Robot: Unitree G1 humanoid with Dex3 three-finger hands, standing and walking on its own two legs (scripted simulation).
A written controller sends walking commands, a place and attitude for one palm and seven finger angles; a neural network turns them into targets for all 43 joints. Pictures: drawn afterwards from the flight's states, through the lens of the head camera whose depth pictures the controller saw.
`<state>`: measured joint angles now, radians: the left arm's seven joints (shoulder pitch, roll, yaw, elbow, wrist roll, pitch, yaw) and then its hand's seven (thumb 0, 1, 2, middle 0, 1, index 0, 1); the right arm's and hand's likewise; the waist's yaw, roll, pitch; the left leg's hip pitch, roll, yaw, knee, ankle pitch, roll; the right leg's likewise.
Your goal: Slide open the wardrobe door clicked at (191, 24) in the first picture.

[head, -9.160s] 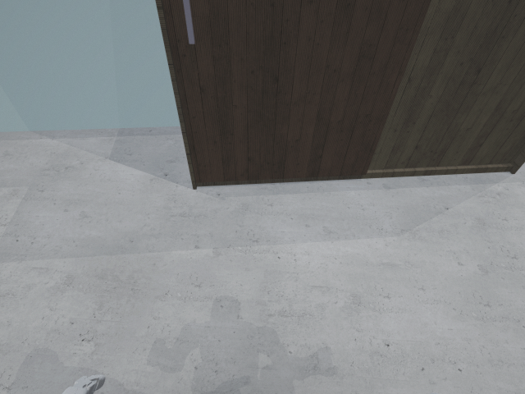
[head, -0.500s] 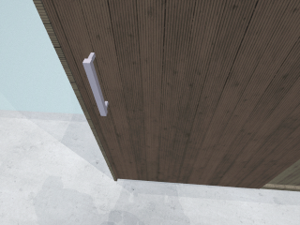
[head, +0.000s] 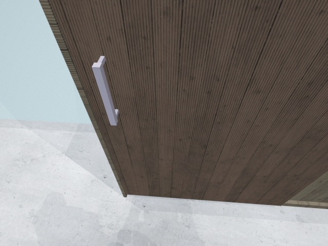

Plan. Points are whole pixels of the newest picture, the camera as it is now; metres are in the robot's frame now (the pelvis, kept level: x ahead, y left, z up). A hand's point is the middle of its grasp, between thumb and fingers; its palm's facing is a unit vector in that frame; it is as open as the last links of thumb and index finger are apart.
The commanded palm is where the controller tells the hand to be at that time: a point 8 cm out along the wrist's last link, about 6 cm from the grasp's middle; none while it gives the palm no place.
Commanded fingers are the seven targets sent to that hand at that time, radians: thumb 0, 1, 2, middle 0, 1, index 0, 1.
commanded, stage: look again from close up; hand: left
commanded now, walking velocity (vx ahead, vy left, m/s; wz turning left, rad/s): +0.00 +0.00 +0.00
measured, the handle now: (108, 93) +0.47 +0.19 +0.11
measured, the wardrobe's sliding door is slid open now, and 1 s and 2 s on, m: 0.00 0.00 0.00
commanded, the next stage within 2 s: raise the hand with hooked fingers in 0.30 s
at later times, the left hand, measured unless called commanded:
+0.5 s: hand out of the picture +0.08 +0.21 -0.12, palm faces +0.21 -0.95 -0.25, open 7.2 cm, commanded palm +0.10 +0.23 -0.06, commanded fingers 0.00 0.76 0.84 -0.21 -0.39 -0.21 -0.39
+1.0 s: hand (57, 238) +0.13 +0.24 +0.01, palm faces +0.16 -0.98 -0.06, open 9.6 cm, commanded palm +0.13 +0.28 +0.01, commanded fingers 0.00 0.18 0.59 -0.25 -0.76 -0.25 -0.76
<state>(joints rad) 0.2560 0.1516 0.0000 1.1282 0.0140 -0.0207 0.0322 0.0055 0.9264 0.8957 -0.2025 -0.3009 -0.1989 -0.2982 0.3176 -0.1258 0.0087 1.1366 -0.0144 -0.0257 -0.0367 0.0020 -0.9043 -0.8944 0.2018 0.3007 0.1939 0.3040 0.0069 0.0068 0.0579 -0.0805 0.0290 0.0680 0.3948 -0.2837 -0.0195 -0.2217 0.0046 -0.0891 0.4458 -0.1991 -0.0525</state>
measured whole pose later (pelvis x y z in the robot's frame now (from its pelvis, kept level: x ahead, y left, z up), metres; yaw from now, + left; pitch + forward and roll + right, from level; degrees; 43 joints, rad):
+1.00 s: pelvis -0.03 +0.03 -0.06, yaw +4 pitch +7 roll -2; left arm 0.49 0.23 0.14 -0.08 -0.24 -0.53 -0.22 0.01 0.41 0.68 -0.24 -0.62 -0.23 -0.62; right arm 0.17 -0.26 0.01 0.50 0.02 -0.26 -0.03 0.01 -0.90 -0.89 0.20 0.30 0.19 0.30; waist 0.07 -0.02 -0.06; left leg -0.63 0.01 -0.01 1.03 -0.53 0.02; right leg -0.68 -0.06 -0.15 0.94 -0.39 -0.02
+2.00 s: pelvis +0.00 +0.03 -0.01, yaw +3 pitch +1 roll -1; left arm -0.05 0.46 0.46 0.17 -0.35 -0.03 -0.48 -0.02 -0.49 0.30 -0.31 -1.20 -0.30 -1.20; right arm 0.26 -0.26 0.09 0.62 0.06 -0.27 -0.10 0.01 -0.90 -0.89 0.21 0.30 0.20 0.31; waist 0.05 0.05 -0.02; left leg -0.23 0.01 0.02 0.60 -0.38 0.02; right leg -0.31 -0.03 -0.13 0.56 -0.26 -0.01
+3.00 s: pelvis -0.01 +0.02 -0.01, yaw +2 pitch +1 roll +0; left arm -0.22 0.44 0.41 0.37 -0.30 -0.02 -0.47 -0.02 -0.50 0.30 -0.30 -1.20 -0.30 -1.20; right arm 0.26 -0.28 0.07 0.61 0.06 -0.25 -0.11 0.01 -0.90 -0.89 0.21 0.30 0.20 0.30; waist 0.02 0.03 -0.01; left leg -0.24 0.01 0.04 0.57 -0.35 0.02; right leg -0.33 -0.03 -0.11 0.55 -0.23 -0.02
